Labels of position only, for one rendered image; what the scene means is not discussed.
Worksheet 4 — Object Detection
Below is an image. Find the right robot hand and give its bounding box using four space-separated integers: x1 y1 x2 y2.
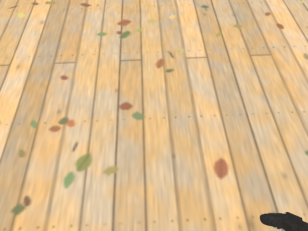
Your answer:
260 212 308 231

